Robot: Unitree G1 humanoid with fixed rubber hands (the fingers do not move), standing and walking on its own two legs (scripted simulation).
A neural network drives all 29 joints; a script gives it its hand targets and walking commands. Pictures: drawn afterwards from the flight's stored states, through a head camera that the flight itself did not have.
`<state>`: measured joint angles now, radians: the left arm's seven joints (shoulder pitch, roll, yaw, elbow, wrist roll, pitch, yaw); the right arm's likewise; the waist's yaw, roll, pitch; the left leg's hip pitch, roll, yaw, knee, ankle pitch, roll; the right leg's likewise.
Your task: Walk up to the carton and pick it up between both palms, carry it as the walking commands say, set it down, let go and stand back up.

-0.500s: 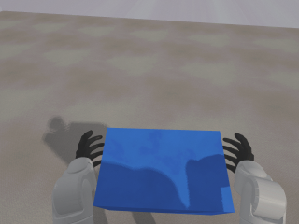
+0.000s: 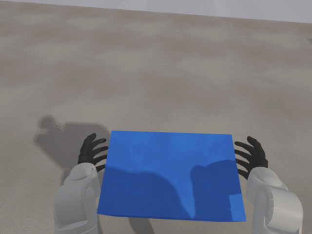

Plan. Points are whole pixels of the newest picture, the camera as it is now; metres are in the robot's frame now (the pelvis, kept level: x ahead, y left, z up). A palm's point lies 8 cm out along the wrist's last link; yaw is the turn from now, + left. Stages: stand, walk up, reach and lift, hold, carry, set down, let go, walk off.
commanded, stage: carry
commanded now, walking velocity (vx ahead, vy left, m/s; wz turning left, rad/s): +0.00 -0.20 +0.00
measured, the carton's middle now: (168, 178) +0.26 +0.00 +0.01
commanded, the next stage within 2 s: none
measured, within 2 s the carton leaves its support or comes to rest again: neither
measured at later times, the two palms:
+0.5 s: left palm (92, 163) +0.25 +0.17 +0.10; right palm (260, 169) +0.24 -0.19 +0.11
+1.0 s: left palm (88, 166) +0.25 +0.18 +0.09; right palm (254, 168) +0.24 -0.18 +0.11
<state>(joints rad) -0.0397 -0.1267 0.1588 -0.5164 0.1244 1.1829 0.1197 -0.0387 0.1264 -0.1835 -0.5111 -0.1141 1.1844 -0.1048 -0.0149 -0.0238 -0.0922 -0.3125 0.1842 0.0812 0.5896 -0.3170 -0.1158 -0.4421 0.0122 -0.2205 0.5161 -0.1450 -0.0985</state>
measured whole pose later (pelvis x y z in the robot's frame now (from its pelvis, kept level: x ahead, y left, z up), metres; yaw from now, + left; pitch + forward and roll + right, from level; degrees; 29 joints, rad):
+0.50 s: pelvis +0.00 +0.00 +0.00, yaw -1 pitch +3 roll +0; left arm -0.06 -0.13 0.16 -0.51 0.13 1.20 0.12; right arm -0.05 0.13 -0.19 -0.50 -0.11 1.19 -0.11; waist -0.01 -0.04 -0.09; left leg -0.28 0.21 0.12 0.56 -0.31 -0.13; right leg -0.42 0.01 -0.25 0.50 -0.15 -0.09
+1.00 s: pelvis +0.01 +0.00 +0.01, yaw -1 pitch +4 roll -2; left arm -0.02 -0.13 0.16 -0.52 0.13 1.20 0.12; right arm -0.02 0.13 -0.18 -0.50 -0.11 1.18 -0.10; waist 0.00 -0.02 -0.10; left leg -0.32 0.19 0.16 0.60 -0.33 -0.06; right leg -0.50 0.00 -0.19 0.73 -0.31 -0.02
